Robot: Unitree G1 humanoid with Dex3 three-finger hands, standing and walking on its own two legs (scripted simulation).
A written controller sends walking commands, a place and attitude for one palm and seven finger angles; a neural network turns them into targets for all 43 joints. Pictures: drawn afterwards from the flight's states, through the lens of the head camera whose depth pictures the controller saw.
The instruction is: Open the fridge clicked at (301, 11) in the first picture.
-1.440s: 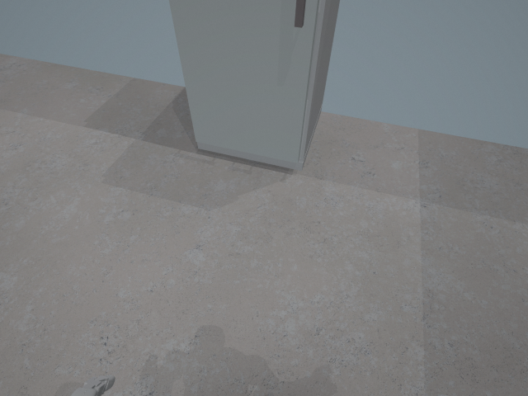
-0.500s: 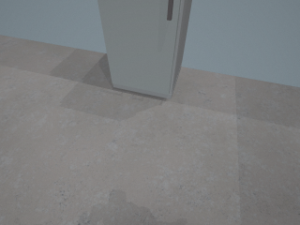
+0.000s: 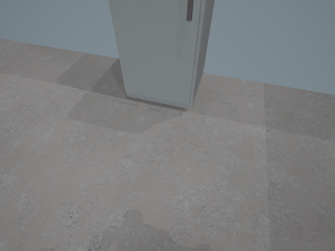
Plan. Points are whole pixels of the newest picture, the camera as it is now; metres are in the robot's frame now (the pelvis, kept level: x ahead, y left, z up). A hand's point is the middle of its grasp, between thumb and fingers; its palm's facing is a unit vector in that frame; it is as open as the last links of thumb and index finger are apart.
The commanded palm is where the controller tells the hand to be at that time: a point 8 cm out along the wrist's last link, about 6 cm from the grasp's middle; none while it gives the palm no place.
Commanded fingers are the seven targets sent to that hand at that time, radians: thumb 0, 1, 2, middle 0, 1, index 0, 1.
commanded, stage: look at it before walking up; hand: right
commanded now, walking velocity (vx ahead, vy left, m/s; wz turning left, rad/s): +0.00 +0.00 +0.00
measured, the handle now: out of the picture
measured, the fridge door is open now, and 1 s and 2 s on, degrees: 0 0 0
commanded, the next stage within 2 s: walk to a spot facing it in 0.30 s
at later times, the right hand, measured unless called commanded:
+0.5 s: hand out of the picture +0.07 -0.25 -0.16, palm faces -0.02 +0.94 -0.33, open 7.4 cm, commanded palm none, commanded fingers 0.00 -0.90 -0.90 0.20 0.30 0.20 0.30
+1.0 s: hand out of the picture +0.10 -0.13 -0.17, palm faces -0.17 +0.97 -0.17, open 7.4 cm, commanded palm none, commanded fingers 0.00 -0.90 -0.90 0.20 0.30 0.20 0.30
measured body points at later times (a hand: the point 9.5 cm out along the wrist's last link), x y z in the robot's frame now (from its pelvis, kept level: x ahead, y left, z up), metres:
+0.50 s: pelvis +0.01 +0.00 +0.00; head +0.01 +0.00 +0.45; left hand +0.09 +0.29 -0.13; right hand +0.07 -0.29 -0.14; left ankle +0.00 +0.13 -0.75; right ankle +0.00 -0.12 -0.75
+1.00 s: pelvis +0.12 +0.05 +0.00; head +0.14 +0.06 +0.45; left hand +0.13 +0.31 -0.15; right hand +0.11 -0.18 -0.15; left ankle +0.04 +0.13 -0.75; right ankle +0.19 -0.08 -0.67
